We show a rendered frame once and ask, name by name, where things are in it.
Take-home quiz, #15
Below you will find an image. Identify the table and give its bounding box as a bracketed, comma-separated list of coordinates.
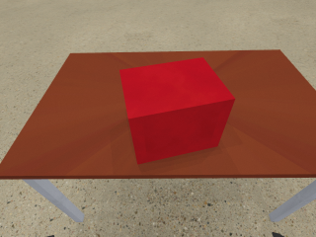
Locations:
[0, 49, 316, 222]

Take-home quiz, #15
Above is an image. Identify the carton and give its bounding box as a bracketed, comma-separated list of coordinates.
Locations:
[119, 57, 235, 165]

